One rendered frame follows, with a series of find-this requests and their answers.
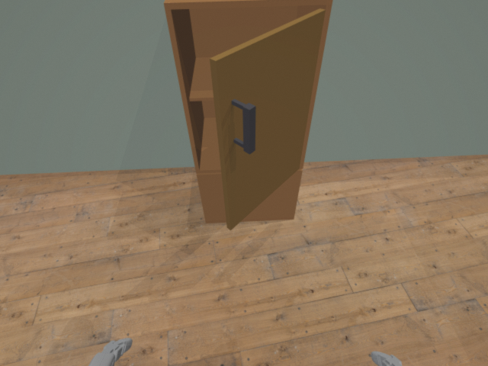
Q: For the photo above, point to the handle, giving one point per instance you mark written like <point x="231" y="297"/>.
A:
<point x="248" y="115"/>

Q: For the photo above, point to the robot right hand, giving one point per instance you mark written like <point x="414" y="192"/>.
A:
<point x="382" y="359"/>

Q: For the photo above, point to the cupboard door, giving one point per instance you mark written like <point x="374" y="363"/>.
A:
<point x="275" y="72"/>

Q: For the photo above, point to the robot left hand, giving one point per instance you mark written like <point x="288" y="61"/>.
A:
<point x="111" y="352"/>

